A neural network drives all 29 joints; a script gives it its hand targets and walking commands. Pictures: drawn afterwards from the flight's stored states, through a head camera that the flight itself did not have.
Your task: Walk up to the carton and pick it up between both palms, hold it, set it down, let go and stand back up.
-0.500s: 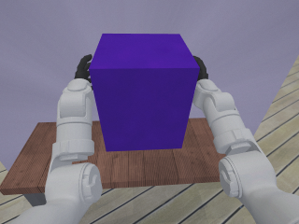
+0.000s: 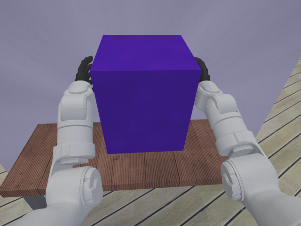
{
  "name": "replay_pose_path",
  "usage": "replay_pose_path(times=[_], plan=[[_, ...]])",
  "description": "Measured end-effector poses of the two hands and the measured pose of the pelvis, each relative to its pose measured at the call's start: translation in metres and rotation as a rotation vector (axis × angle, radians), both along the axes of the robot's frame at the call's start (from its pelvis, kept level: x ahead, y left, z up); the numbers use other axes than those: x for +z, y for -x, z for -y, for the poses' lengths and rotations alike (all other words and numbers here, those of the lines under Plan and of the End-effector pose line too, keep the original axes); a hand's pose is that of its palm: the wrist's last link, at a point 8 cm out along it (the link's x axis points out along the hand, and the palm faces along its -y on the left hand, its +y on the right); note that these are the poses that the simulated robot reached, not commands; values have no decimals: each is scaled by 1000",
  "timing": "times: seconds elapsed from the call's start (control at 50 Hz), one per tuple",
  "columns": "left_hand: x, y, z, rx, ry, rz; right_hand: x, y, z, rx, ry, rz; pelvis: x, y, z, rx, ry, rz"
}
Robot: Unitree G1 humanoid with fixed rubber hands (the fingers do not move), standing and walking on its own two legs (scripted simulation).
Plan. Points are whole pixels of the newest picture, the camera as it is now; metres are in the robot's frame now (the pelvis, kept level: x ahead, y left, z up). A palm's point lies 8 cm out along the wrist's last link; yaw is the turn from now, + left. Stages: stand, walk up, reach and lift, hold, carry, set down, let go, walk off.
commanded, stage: hold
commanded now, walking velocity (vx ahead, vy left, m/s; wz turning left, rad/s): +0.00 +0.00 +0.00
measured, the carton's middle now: (144, 94) +0.38 -0.01 +0.21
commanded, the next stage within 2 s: set down in 1.98 s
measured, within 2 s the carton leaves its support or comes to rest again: neither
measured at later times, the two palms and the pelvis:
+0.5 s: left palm (83, 85) +0.38 +0.14 +0.24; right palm (201, 85) +0.37 -0.16 +0.24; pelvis +0.00 +0.00 +0.00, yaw +0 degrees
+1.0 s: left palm (86, 87) +0.38 +0.14 +0.24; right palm (202, 89) +0.36 -0.16 +0.23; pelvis +0.00 +0.00 +0.00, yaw -1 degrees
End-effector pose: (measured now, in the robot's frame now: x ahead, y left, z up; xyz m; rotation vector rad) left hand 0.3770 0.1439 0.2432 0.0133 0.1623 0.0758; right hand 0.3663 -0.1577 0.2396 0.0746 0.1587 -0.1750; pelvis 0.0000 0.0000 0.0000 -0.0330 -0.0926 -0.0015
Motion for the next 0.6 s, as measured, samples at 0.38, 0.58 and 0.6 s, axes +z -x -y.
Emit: replay_pose_path(times=[0.38, 0.58, 0.6], plan=[[1, 1, 0, -1, 0, 0, 1, 1, 0, -1, -3, -1, 0, 1, -1, -3, 0, 0], [1, 0, 0, 0, 0, -1, 1, 1, 0, -1, -2, -2, 0, 1, -1, -2, 0, -2], [1, 0, 0, 0, 0, -1, 1, 1, 0, -1, -2, -2, 0, 1, -1, -2, 0, -2]])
